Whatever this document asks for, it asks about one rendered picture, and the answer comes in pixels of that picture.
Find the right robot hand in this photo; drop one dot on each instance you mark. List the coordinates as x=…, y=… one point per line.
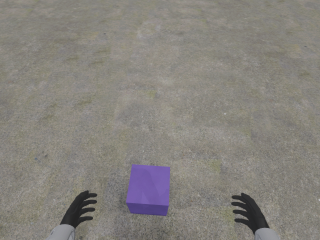
x=256, y=219

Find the robot left forearm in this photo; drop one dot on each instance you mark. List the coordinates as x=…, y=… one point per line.
x=62, y=232

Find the robot right forearm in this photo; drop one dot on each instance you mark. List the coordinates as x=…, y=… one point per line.
x=266, y=234

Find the carton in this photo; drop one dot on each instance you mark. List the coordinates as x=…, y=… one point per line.
x=148, y=190

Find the left robot hand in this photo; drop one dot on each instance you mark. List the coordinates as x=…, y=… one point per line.
x=75, y=210

